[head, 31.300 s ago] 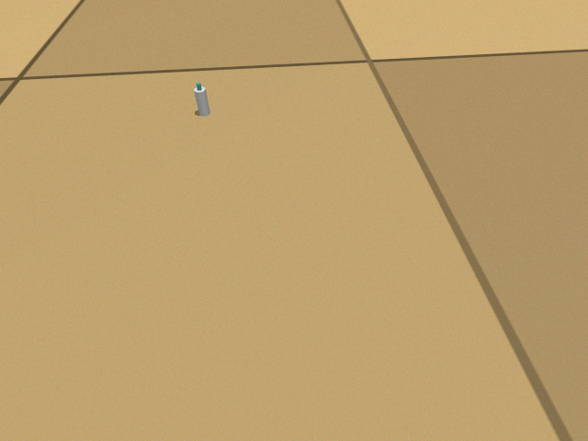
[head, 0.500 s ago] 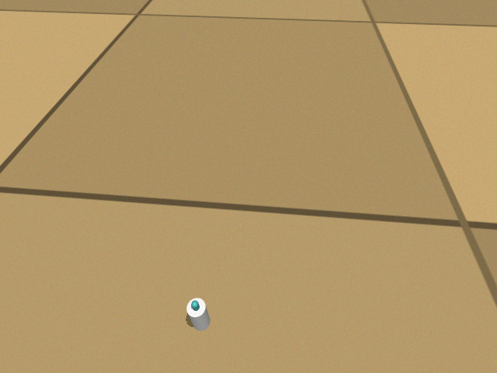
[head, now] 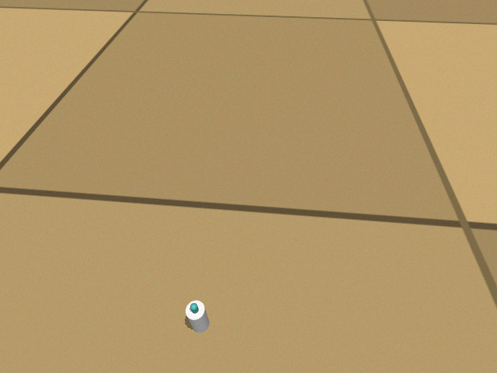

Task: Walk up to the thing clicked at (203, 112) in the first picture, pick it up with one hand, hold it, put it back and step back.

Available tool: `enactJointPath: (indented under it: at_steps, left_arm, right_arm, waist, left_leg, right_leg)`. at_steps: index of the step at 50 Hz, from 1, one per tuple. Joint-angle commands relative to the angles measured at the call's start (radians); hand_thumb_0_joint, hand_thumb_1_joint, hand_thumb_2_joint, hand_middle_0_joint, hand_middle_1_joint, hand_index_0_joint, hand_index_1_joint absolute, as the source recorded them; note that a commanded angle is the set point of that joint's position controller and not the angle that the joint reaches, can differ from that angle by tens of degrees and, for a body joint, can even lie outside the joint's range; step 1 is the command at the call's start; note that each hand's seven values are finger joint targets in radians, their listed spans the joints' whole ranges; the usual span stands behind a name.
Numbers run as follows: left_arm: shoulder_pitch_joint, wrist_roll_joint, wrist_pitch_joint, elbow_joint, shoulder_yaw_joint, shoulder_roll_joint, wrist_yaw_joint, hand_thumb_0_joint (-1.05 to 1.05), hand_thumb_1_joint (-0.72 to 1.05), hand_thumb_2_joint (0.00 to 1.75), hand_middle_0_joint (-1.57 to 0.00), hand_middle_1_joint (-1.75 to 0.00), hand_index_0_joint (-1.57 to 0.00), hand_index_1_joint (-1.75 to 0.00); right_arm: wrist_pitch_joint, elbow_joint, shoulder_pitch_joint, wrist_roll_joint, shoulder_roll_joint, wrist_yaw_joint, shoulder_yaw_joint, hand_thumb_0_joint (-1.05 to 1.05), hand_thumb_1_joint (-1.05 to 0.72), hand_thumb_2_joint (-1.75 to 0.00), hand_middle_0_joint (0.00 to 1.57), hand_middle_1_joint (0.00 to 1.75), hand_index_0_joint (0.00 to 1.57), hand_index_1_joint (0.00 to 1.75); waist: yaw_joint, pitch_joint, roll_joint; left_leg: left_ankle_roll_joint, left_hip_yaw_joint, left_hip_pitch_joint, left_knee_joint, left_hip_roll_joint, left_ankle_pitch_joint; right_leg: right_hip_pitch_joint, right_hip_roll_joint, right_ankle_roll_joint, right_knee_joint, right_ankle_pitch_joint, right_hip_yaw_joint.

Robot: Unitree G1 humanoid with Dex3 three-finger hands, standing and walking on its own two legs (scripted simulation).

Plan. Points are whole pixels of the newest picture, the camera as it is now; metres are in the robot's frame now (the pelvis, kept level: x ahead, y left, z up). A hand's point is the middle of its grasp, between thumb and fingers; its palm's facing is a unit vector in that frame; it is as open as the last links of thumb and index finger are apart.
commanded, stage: stand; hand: left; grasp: from the side
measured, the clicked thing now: (197, 315) +0.42 +0.21 -0.68
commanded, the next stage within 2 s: step back in 0.12 s
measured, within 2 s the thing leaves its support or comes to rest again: neither
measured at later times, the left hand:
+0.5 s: hand out of the picture +0.03 +0.27 -0.17, palm faces -0.04 -0.91 -0.40, open 7.4 cm
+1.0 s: hand out of the picture -0.04 +0.31 -0.18, palm faces -0.08 -0.92 -0.38, open 7.4 cm
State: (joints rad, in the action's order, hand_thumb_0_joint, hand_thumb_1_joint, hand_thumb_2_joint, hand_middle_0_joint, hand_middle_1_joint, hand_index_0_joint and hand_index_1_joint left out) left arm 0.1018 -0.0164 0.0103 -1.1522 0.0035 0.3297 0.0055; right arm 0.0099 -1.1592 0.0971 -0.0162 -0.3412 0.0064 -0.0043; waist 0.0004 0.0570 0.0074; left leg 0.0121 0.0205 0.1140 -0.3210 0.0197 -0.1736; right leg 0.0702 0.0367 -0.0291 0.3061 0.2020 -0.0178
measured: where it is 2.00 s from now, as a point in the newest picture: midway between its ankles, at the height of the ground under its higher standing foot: outside the picture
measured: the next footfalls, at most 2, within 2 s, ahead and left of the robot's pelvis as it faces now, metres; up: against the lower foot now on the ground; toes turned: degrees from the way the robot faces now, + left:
left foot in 0.64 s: -0.09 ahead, +0.13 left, +0.00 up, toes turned +0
right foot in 1.04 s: -0.13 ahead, -0.06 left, +0.00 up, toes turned +1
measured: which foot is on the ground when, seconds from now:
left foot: down 0.00-0.38, up 0.40-0.62, down 0.64-1.00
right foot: down 0.00-0.64, up 0.66-1.00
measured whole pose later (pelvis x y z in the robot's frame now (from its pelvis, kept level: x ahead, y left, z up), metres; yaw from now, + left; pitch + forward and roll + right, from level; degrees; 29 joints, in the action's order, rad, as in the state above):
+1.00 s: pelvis -0.15 +0.05 -0.02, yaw -2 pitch -2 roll +0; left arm 0.13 -0.02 -0.06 -0.86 0.06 0.37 0.02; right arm -0.03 -0.87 0.13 -0.02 -0.35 0.03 -0.06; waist 0.01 0.21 -0.02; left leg -0.07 0.07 0.28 -0.62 -0.04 -0.31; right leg 0.32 -0.06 0.01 0.80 0.44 0.09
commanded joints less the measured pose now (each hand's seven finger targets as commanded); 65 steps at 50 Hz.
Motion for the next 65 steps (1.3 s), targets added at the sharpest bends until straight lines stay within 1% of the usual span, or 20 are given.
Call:
enactJointPath:
  at_steps: [1, 6, 16, 19, 20, 21, 25, 30, 31, 33, 34, 36, 38, 46, 51, 53, 55, 56, 60, 65]
  left_arm:
    - [-0.028, 0.003, 0.019, 0.054, 0.040, 0.214, 0.013, 0.00, 0.90, 0.90, -0.20, -0.30, -0.20, -0.30]
    - [-0.028, 0.025, 0.009, 0.085, 0.084, 0.286, 0.017, 0.00, 0.90, 0.90, -0.20, -0.30, -0.20, -0.30]
    - [0.026, 0.009, -0.020, 0.197, 0.089, 0.243, 0.015, 0.00, 0.90, 0.90, -0.20, -0.30, -0.20, -0.30]
    - [0.028, -0.002, -0.016, 0.224, 0.116, 0.329, 0.015, 0.00, 0.90, 0.90, -0.20, -0.30, -0.20, -0.30]
    - [-0.007, -0.011, -0.014, 0.247, 0.126, 0.364, 0.020, 0.00, 0.90, 0.90, -0.20, -0.30, -0.20, -0.30]
    - [-0.019, -0.025, -0.008, 0.272, 0.133, 0.377, 0.022, 0.00, 0.90, 0.90, -0.20, -0.30, -0.20, -0.30]
    - [-0.142, -0.028, -0.014, 0.333, 0.121, 0.308, 0.029, 0.00, 0.90, 0.90, -0.20, -0.30, -0.20, -0.30]
    - [-0.086, -0.004, -0.042, 0.356, 0.119, 0.300, 0.029, 0.00, 0.90, 0.90, -0.20, -0.30, -0.20, -0.30]
    - [-0.045, 0.008, -0.053, 0.353, 0.111, 0.269, 0.024, 0.00, 0.90, 0.90, -0.20, -0.30, -0.20, -0.30]
    - [-0.006, 0.018, -0.064, 0.360, 0.095, 0.193, 0.032, 0.00, 0.90, 0.90, -0.20, -0.30, -0.20, -0.30]
    - [-0.035, 0.007, -0.063, 0.373, 0.105, 0.221, 0.045, 0.00, 0.90, 0.90, -0.20, -0.30, -0.20, -0.30]
    - [-0.092, 0.001, -0.063, 0.363, 0.111, 0.245, 0.050, 0.00, 0.90, 0.90, -0.20, -0.30, -0.20, -0.30]
    - [-0.001, 0.016, -0.059, 0.347, 0.105, 0.228, 0.040, 0.00, 0.90, 0.90, -0.20, -0.30, -0.20, -0.30]
    - [0.005, -0.004, -0.038, 0.385, 0.107, 0.215, 0.029, 0.00, 0.90, 0.90, -0.20, -0.30, -0.20, -0.30]
    - [0.091, -0.019, -0.022, 0.351, 0.118, 0.208, 0.020, 0.00, 0.90, 0.90, -0.20, -0.30, -0.20, -0.30]
    - [0.120, -0.028, -0.012, 0.345, 0.131, 0.263, 0.020, 0.00, 0.90, 0.90, -0.20, -0.30, -0.20, -0.30]
    - [0.017, -0.025, -0.015, 0.402, 0.147, 0.354, 0.018, 0.00, 0.90, 0.90, -0.20, -0.30, -0.20, -0.30]
    - [-0.001, -0.023, -0.011, 0.424, 0.150, 0.337, 0.020, 0.00, 0.90, 0.90, -0.20, -0.30, -0.20, -0.30]
    - [0.003, -0.015, -0.018, 0.445, 0.132, 0.247, 0.026, 0.00, 0.90, 0.90, -0.20, -0.30, -0.20, -0.30]
    - [0.061, -0.030, -0.038, 0.466, 0.132, 0.245, 0.026, 0.00, 0.90, 0.90, -0.20, -0.30, -0.20, -0.30]
  right_arm:
    - [0.022, 0.056, -0.029, 0.004, -0.204, 0.011, -0.036, 0.00, -0.90, -0.90, 0.20, 0.30, 0.20, 0.30]
    - [-0.002, 0.085, -0.066, 0.009, -0.252, 0.003, -0.060, 0.00, -0.90, -0.90, 0.20, 0.30, 0.20, 0.30]
    - [-0.040, 0.203, -0.057, 0.017, -0.260, -0.010, -0.100, 0.00, -0.90, -0.90, 0.20, 0.30, 0.20, 0.30]
    - [-0.053, 0.235, -0.060, 0.016, -0.220, -0.013, -0.095, 0.00, -0.90, -0.90, 0.20, 0.30, 0.20, 0.30]
    - [-0.063, 0.243, -0.048, 0.012, -0.207, -0.015, -0.094, 0.00, -0.90, -0.90, 0.20, 0.30, 0.20, 0.30]
    - [-0.071, 0.248, -0.015, 0.006, -0.205, -0.014, -0.094, 0.00, -0.90, -0.90, 0.20, 0.30, 0.20, 0.30]
    - [-0.067, 0.230, 0.097, 0.033, -0.231, -0.018, -0.104, 0.00, -0.90, -0.90, 0.20, 0.30, 0.20, 0.30]
    - [-0.034, 0.241, 0.151, -0.001, -0.212, -0.002, -0.097, 0.00, -0.90, -0.90, 0.20, 0.30, 0.20, 0.30]
    - [-0.026, 0.235, 0.134, -0.016, -0.224, 0.002, -0.104, 0.00, -0.90, -0.90, 0.20, 0.30, 0.20, 0.30]
    - [-0.024, 0.271, 0.084, -0.043, -0.362, 0.007, -0.135, 0.00, -0.90, -0.90, 0.20, 0.30, 0.20, 0.30]
    - [-0.025, 0.293, 0.097, -0.030, -0.397, 0.007, -0.139, 0.00, -0.90, -0.90, 0.20, 0.30, 0.20, 0.30]
    - [-0.025, 0.299, 0.056, -0.028, -0.337, 0.018, -0.133, 0.00, -0.90, -0.90, 0.20, 0.30, 0.20, 0.30]
    - [-0.021, 0.321, -0.011, -0.026, -0.268, 0.032, -0.113, 0.00, -0.90, -0.90, 0.20, 0.30, 0.20, 0.30]
    - [-0.023, 0.339, 0.104, -0.006, -0.263, 0.042, -0.128, 0.00, -0.90, -0.90, 0.20, 0.30, 0.20, 0.30]
    - [-0.034, 0.366, 0.037, 0.012, -0.266, 0.028, -0.121, 0.00, -0.90, -0.90, 0.20, 0.30, 0.20, 0.30]
    - [-0.035, 0.384, 0.010, 0.025, -0.241, 0.022, -0.110, 0.00, -0.90, -0.90, 0.20, 0.30, 0.20, 0.30]
    - [-0.046, 0.376, 0.003, 0.021, -0.212, 0.030, -0.106, 0.00, -0.90, -0.90, 0.20, 0.30, 0.20, 0.30]
    - [-0.049, 0.365, 0.043, 0.019, -0.240, 0.030, -0.116, 0.00, -0.90, -0.90, 0.20, 0.30, 0.20, 0.30]
    - [-0.036, 0.340, 0.077, 0.021, -0.226, 0.025, -0.094, 0.00, -0.90, -0.90, 0.20, 0.30, 0.20, 0.30]
    - [-0.024, 0.366, 0.089, 0.015, -0.204, 0.034, -0.080, 0.00, -0.90, -0.90, 0.20, 0.30, 0.20, 0.30]
  waist:
    - [0.001, -0.101, -0.009]
    - [0.002, 0.036, -0.021]
    - [0.001, -0.154, 0.060]
    - [-0.023, -0.146, -0.118]
    - [-0.030, -0.117, -0.213]
    - [-0.025, -0.098, -0.207]
    - [0.038, -0.085, -0.208]
    - [0.038, -0.141, -0.175]
    - [0.017, -0.130, -0.072]
    - [-0.017, -0.086, 0.201]
    - [0.041, -0.086, 0.226]
    - [0.045, -0.052, 0.185]
    - [-0.025, -0.071, 0.166]
    - [0.044, -0.106, 0.100]
    - [-0.001, -0.131, 0.068]
    - [-0.011, -0.147, -0.070]
    - [-0.035, -0.048, -0.324]
    - [-0.015, -0.022, -0.263]
    - [-0.014, -0.057, -0.107]
    - [-0.040, -0.134, -0.189]
  left_leg:
    - [-0.023, -0.084, -0.044, 0.033, 0.114, 0.241]
    - [-0.049, -0.100, 0.048, -0.053, 0.097, 0.319]
    - [-0.145, -0.140, 0.112, -0.159, 0.128, 0.202]
    - [-0.062, -0.038, 0.196, -0.445, -0.048, -0.049]
    - [-0.044, -0.032, 0.233, -0.634, -0.124, -0.339]
    - [-0.045, -0.098, 0.254, -0.736, -0.104, -0.414]
    - [-0.036, -0.110, 0.224, -0.759, -0.084, -0.338]
    - [-0.038, -0.040, 0.185, -0.110, -0.026, -0.089]
    - [-0.027, -0.086, 0.088, -0.037, -0.002, 0.108]
    - [-0.089, -0.404, -0.071, -0.073, 0.233, 0.577]
    - [-0.161, -0.440, 0.016, -0.085, 0.307, 0.647]
    - [-0.126, -0.350, 0.067, -0.063, 0.242, 0.533]
    - [-0.086, -0.211, -0.064, -0.142, 0.159, 0.634]
    - [-0.187, -0.240, -0.168, -0.191, 0.217, 0.541]
    - [-0.168, -0.211, -0.026, -0.264, 0.181, 0.340]
    - [-0.112, -0.171, 0.166, -0.354, 0.108, 0.127]
    - [-0.016, -0.092, 0.248, -0.734, -0.109, -0.442]
    - [-0.011, -0.181, 0.239, -0.842, -0.079, -0.480]
    - [0.004, -0.157, 0.302, -0.873, -0.154, -0.378]
    - [0.017, -0.076, 0.325, -0.496, -0.076, -0.366]
  right_leg:
    - [-0.003, 0.105, 0.033, -0.026, -0.235, 0.062]
    - [0.096, 0.085, 0.046, 0.049, -0.328, 0.077]
    - [0.103, 0.048, 0.098, 0.262, -0.137, 0.067]
    - [0.119, 0.232, 0.219, 0.091, -0.249, 0.261]
    - [0.171, 0.342, 0.299, 0.014, -0.281, 0.363]
    - [0.207, 0.380, 0.334, 0.026, -0.309, 0.393]
    - [0.258, 0.248, 0.255, 0.095, -0.261, 0.200]
    - [0.024, 0.201, 0.162, 0.313, -0.339, 0.166]
    - [0.117, 0.131, 0.131, 0.401, -0.264, 0.118]
    - [0.489, -0.143, 0.060, 0.630, 0.384, 0.106]
    - [0.452, -0.138, 0.043, 0.716, 0.463, 0.190]
    - [0.433, -0.141, 0.057, 0.803, 0.372, 0.255]
    - [0.509, -0.145, 0.060, 0.843, 0.253, 0.230]
    - [0.406, -0.089, 0.023, 0.538, 0.262, 0.133]
    - [0.179, -0.077, 0.070, 0.184, 0.057, 0.065]
    - [0.043, 0.039, 0.129, 0.173, -0.250, 0.251]
    - [0.226, 0.344, 0.375, 0.045, -0.348, 0.598]
    - [0.273, 0.358, 0.383, 0.051, -0.368, 0.608]
    - [0.157, 0.171, 0.276, 0.142, -0.509, 0.295]
    - [-0.063, 0.145, 0.239, 0.201, -0.495, 0.256]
